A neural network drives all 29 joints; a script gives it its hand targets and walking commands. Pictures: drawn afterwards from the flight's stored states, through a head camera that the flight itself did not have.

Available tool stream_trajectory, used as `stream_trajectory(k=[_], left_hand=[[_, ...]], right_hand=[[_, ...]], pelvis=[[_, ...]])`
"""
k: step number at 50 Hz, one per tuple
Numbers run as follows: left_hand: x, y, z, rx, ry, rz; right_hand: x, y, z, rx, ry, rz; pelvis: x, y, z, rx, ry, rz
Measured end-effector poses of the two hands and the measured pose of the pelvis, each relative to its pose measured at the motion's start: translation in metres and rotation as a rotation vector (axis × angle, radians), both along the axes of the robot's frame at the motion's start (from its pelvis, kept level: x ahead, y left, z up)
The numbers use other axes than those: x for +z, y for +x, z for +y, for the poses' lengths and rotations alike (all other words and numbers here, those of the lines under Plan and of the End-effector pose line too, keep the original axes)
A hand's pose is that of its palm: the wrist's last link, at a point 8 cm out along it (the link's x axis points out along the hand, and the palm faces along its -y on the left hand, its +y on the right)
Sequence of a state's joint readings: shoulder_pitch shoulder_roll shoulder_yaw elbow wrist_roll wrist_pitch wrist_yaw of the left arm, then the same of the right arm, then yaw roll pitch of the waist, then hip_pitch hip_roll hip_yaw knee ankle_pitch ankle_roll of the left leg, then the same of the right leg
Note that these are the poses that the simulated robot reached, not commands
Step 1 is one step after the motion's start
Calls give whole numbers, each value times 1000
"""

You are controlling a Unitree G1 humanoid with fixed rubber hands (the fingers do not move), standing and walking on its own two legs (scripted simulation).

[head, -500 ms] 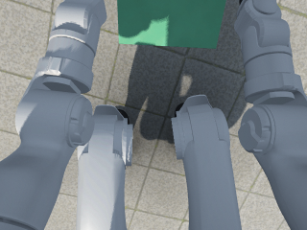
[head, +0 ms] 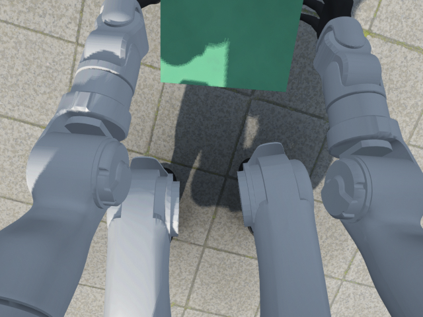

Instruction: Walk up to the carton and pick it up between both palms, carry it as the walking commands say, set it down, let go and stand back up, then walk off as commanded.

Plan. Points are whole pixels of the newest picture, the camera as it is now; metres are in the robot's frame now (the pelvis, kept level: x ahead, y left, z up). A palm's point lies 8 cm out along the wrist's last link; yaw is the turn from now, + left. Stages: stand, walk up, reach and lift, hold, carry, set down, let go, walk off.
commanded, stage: set down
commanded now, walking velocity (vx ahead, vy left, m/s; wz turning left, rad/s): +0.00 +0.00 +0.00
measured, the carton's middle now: (226, 18) +0.54 -0.07 -0.26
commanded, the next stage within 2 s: none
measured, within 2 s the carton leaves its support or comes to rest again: rests again in 0.72 s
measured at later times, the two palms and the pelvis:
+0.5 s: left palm out of the picture +0.55 +0.08 -0.18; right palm (331, 18) +0.50 -0.21 -0.18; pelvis +0.00 +0.01 +0.00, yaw +0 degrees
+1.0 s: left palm out of the picture +0.56 +0.08 -0.19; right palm (330, 15) +0.51 -0.22 -0.19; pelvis +0.01 +0.00 -0.01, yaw -1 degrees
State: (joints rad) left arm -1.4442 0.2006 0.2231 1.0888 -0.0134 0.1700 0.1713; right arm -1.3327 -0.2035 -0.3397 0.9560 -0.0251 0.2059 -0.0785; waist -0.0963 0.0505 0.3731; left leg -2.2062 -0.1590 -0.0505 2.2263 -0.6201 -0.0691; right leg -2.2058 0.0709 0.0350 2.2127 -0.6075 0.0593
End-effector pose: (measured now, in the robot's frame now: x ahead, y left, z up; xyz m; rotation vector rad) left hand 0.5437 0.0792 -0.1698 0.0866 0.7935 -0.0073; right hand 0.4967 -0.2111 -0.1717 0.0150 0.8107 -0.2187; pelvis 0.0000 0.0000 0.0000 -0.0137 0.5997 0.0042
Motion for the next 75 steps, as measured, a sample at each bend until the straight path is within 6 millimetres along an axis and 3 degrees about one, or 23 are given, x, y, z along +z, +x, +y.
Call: stream_trajectory(k=[43,60,68,75], left_hand=[[-20,13,1,-22,-48,-30],[-20,12,2,-68,-22,-63],[-33,-4,21,-62,31,-18],[-29,-2,33,-40,32,-41]], right_hand=[[-16,12,-6,24,5,-17],[-17,8,-5,24,-21,-40],[-29,-10,-20,-26,-47,-1],[-23,-11,-37,-52,-60,-33]], pelvis=[[-9,14,1,-4,-1,27],[-10,9,2,-15,-6,5],[-4,4,1,-22,-2,19],[-5,-3,0,-29,5,8]])
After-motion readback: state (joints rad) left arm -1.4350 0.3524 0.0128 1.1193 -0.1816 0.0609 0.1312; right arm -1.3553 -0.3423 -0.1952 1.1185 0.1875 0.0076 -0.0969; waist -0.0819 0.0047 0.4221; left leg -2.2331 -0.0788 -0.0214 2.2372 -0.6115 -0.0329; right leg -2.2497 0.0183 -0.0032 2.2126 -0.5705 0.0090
